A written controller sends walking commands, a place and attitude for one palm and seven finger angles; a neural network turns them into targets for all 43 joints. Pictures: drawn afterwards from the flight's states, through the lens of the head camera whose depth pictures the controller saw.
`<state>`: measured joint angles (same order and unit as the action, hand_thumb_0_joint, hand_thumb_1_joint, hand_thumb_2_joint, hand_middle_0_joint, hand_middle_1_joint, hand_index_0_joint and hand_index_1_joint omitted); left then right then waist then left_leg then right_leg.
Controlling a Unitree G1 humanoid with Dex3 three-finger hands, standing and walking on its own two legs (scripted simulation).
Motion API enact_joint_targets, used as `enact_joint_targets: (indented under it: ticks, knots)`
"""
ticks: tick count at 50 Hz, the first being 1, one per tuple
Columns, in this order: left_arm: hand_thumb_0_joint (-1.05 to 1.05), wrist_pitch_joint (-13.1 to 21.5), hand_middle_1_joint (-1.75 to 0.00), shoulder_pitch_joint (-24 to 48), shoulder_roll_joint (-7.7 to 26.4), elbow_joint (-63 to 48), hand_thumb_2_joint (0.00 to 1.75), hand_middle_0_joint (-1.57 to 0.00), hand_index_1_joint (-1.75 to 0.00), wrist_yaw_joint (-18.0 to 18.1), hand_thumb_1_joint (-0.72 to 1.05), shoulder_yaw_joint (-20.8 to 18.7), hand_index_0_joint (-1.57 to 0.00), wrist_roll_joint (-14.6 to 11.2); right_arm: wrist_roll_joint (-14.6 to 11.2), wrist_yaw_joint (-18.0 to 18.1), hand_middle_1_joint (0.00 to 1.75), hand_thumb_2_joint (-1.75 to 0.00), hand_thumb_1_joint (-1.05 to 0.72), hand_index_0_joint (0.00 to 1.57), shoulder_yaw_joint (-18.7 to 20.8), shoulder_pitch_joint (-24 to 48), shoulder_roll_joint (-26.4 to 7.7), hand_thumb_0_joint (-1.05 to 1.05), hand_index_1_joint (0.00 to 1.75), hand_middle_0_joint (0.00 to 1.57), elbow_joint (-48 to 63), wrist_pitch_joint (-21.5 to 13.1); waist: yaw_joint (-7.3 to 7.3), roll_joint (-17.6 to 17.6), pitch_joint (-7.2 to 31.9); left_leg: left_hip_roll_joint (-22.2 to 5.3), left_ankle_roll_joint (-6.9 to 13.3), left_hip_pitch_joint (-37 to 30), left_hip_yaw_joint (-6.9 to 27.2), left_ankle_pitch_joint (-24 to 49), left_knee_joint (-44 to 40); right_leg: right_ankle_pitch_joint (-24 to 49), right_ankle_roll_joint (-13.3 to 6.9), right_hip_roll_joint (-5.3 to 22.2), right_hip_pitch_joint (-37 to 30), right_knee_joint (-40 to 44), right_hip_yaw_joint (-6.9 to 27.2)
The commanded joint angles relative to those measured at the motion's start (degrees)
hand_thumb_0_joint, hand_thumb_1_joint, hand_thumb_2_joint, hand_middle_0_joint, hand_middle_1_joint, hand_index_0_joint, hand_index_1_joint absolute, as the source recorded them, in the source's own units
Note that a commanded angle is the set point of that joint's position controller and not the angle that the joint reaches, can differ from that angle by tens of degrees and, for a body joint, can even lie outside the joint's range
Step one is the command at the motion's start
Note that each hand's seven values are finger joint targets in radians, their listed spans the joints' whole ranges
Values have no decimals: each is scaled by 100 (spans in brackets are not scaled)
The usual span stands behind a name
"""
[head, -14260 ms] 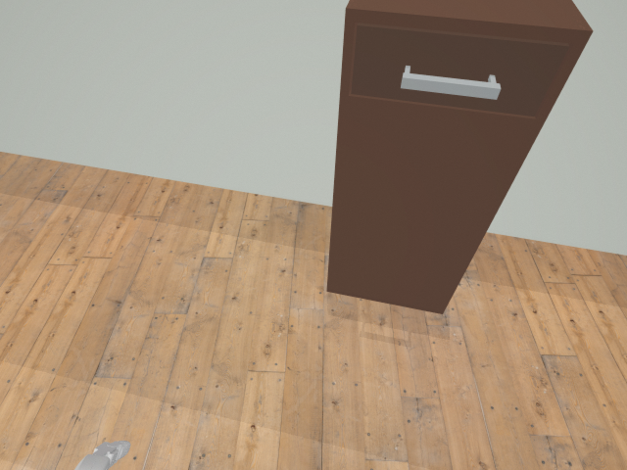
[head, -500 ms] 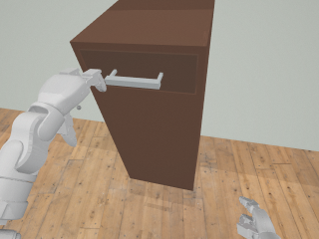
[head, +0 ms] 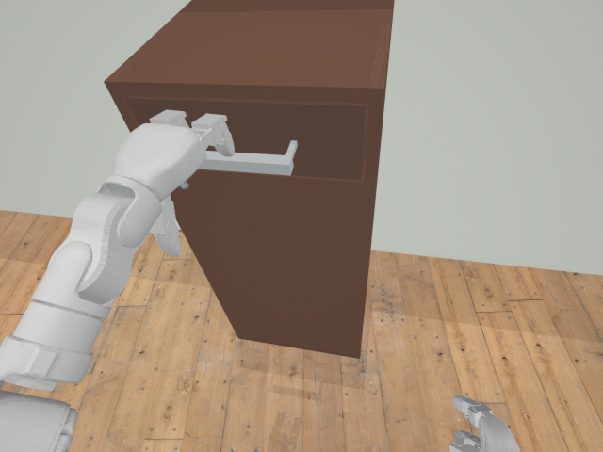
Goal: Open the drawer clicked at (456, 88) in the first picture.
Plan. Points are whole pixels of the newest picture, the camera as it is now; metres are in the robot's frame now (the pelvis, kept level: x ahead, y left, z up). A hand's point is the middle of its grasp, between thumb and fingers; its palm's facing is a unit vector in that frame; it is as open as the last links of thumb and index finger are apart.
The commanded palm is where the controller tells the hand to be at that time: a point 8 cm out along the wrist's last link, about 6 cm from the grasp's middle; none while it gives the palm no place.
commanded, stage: move the hooked fingers above the handle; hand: left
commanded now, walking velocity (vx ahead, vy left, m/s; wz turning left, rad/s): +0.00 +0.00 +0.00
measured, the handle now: (240, 153) +0.53 +0.16 +0.11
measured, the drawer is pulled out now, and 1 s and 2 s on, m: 0.00 0.00 0.00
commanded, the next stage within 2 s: none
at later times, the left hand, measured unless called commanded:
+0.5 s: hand (215, 158) +0.44 +0.16 +0.17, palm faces +0.08 -0.04 -1.00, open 13.8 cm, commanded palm +0.41 +0.17 +0.23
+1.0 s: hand (245, 138) +0.48 +0.13 +0.17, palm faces +0.07 -0.04 -1.00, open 13.8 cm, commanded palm +0.45 +0.17 +0.23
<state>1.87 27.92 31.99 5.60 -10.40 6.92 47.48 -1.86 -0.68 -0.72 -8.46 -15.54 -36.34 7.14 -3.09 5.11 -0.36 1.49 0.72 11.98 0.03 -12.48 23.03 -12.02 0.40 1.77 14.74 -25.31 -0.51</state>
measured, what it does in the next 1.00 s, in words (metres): stands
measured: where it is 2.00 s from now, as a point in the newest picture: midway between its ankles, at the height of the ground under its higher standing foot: outside the picture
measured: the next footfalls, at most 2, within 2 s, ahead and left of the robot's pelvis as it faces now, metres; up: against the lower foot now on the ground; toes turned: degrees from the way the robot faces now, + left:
none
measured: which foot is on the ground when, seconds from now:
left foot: down 0.00-1.00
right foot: down 0.00-1.00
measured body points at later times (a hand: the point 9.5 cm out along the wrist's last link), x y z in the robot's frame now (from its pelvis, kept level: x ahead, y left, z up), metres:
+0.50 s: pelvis +0.02 -0.01 +0.00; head +0.05 -0.04 +0.45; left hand +0.43 +0.16 +0.23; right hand +0.18 -0.24 -0.13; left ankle -0.01 +0.11 -0.74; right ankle +0.01 -0.12 -0.74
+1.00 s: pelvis +0.02 -0.01 +0.00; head +0.05 -0.05 +0.44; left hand +0.47 +0.13 +0.23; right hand +0.12 -0.26 -0.15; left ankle -0.01 +0.11 -0.74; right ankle +0.01 -0.12 -0.74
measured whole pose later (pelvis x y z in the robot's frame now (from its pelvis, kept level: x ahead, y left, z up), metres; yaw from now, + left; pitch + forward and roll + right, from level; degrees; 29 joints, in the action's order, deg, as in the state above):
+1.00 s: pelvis +0.02 -0.01 +0.00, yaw -2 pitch +6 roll +1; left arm 3.4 48.7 26.5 35.8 -2.4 9.0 53.4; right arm -2.0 1.1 0.4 -12.5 -15.2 -38.7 10.3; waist 0.9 3.9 2.5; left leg 0.3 0.0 16.8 -1.6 -14.9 25.4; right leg -14.4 -0.4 0.5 20.9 -29.0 1.1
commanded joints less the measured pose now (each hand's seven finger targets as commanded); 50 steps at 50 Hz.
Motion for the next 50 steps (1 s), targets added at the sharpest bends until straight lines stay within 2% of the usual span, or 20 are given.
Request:
enact_joint_targets:
  ticks: [1, 5, 8, 9, 10, 13, 18, 22, 23, 26, 29, 31, 33, 37, 40, 41, 42, 46, 47, 50]
  knots:
    - [0, -321, -120, 2665, 1239, -279, 30, -30, -120, 463, -50, -1024, -30, 62, -31, -19, 30, -90, -90, 20, 213, 521, -619, 0, 30, 20, 704, -162, -23, -410, 1671, -51, -31, -232, -150, 1624, -192, 1043, -241, -156, -747, 142, -183]
    - [0, -641, -120, 2801, 989, -211, 30, -30, -120, 368, -50, -596, -30, 291, -43, -67, 30, -90, -90, 20, 226, 569, -651, 0, 30, 20, 793, -70, 8, -414, 2052, -21, -8, -337, -173, 1838, -101, 1318, -255, -138, -876, 64, -120]
    - [0, -733, -120, 2816, 793, -154, 30, -30, -120, 147, -50, -305, -30, 332, -56, -63, 30, -90, -90, 20, 219, 550, -655, 0, 30, 20, 845, -17, 84, -661, 2085, -11, 38, -329, -168, 1895, -66, 1539, -242, -121, -939, 56, -103]
    - [0, -738, -120, 2751, 949, -78, 30, -30, -120, 98, -50, -428, -30, 347, -64, -41, 30, -90, -90, 20, 234, 534, -675, 0, 30, 20, 848, 18, 87, -724, 2035, -16, 47, -303, -158, 1805, -87, 1500, -239, -135, -930, 57, -98]
    - [0, -699, -120, 2965, 732, -185, 30, -30, -120, 34, -50, -172, -30, 340, -69, -22, 30, -90, -90, 20, 222, 564, -664, 0, 30, 20, 876, 25, 149, -707, 2051, 8, 58, -344, -168, 1745, -77, 1484, -227, -124, -867, 60, -95]
    - [0, -455, -120, 3247, 1053, -416, 30, -30, -120, 14, -50, -454, -30, 267, -48, 31, 30, -90, -90, 20, 241, 491, -646, 0, 30, 20, 884, -14, 116, -632, 2254, 27, 92, -454, -149, 1921, -18, 1671, -236, -122, -994, 17, -57]
    - [0, -129, -120, 3506, 1239, -330, 30, -30, -120, 332, -50, -827, -30, 134, -3, 51, 30, -90, -90, 20, 256, 273, -594, 0, 30, 20, 755, -63, 51, -541, 2371, 1, 53, -460, -122, 2358, 84, 1939, -244, -143, -995, -94, -97]
    - [0, -272, -120, 3389, 1273, 448, 30, -30, -120, 635, -50, -980, -30, 230, -16, 38, 30, -90, -90, 20, 272, 227, -617, 0, 30, 20, 611, 1, 29, -618, 2175, -12, 12, -184, -231, 2225, 78, 1861, -242, -138, -980, -93, -95]
    - [0, -340, -120, 3600, 1042, 569, 30, -30, -120, 665, -50, -719, -30, 289, -24, 18, 30, -90, -90, 20, 251, 231, -602, 0, 30, 20, 589, 13, 84, -610, 2086, -23, -1, -135, -224, 2177, 67, 1815, -244, -137, -854, -120, -133]
    - [0, -580, -120, 3692, 858, 801, 30, -30, -120, 668, -50, -437, -30, 478, -28, -2, 30, -90, -90, 20, 284, 226, -637, 0, 30, 20, 579, 72, 123, -521, 2252, -25, 7, -172, -256, 2209, 111, 1861, -259, -136, -819, -168, -113]
    - [0, -742, -120, 3910, 585, 1000, 30, -30, -120, 476, -50, -29, -30, 530, -69, 14, 30, -90, -90, 20, 317, 219, -653, 0, 30, 20, 647, 118, 269, -702, 2324, -4, 75, -212, -255, 1976, 164, 1834, -233, -130, -776, -127, -57]
    - [0, -753, -120, 4081, 419, 1256, 30, -30, -120, 309, -50, 189, -30, 523, -94, 84, 30, -90, -90, 20, 315, 181, -668, 0, 30, 20, 659, 138, 373, -874, 2186, 25, 111, -146, -252, 1724, 163, 1772, -205, -114, -689, -95, -38]
    - [0, -556, -120, 4476, 465, 1023, 30, -30, -120, 195, -50, 232, -30, 466, -92, 138, 30, -90, -90, 20, 332, 98, -680, 0, 30, 20, 674, 108, 424, -845, 2391, 52, 135, -254, -201, 1757, 189, 1824, -209, -114, -716, -117, -13]
    - [0, -97, -120, 4839, 572, 951, 30, -30, -120, 265, -50, 83, -30, 325, -33, 216, 30, -90, -90, 20, 359, -130, -630, 0, 30, 20, 635, 53, 432, -592, 2565, 72, 116, -376, -164, 1958, 268, 1898, -241, -118, -703, -187, -33]
    - [0, 116, -120, 4913, 900, 1368, 30, -30, -120, 560, -50, -381, -30, 327, -4, 247, 30, -90, -90, 20, 361, -268, -596, 0, 30, 20, 522, 26, 317, -663, 2542, 46, 101, -245, -189, 2001, 288, 1934, -240, -153, -697, -249, -40]
    - [0, 148, -120, 4898, 1179, 1469, 30, -30, -120, 689, -50, -681, -30, 324, 10, 243, 30, -90, -90, 20, 351, -301, -594, 0, 30, 20, 521, 18, 224, -642, 2568, 38, 93, -147, -205, 2052, 276, 1983, -247, -148, -814, -269, -42]
    - [0, 144, -120, 4798, 1642, 1788, 30, -30, -120, 836, -50, -1111, -30, 370, 31, 249, 30, -90, -90, 20, 345, -324, -638, 0, 30, 20, 457, 49, 140, -687, 2583, 43, 64, 62, -232, 2027, 242, 1950, -252, -128, -1015, -266, -27]
    - [0, -148, -120, 4695, 1508, 2411, 30, -30, -120, 1207, -50, -1037, -30, 600, 7, 210, 30, -90, -90, 20, 288, -201, -576, 0, 30, 20, 400, 96, 62, -721, 2374, -14, 29, 404, -334, 1890, 121, 1875, -239, -129, -1043, -280, -27]
    - [0, -237, -120, 4701, 1590, 2559, 30, -30, -120, 1226, -50, -1092, -30, 692, 16, 191, 30, -90, -90, 20, 313, -202, -615, 0, 30, 20, 394, 130, 58, -823, 2510, -21, 24, 433, -370, 1955, 109, 1910, -240, -104, -1192, -269, -11]
    - [0, -402, -120, 4513, 1796, 2292, 30, -30, -120, 1150, -50, -1178, -30, 826, 17, 167, 30, -90, -90, 20, 322, -91, -647, 0, 30, 20, 477, 175, -40, -681, 2784, -45, 68, 351, -436, 2126, 123, 2195, -228, -89, -1335, -326, 59]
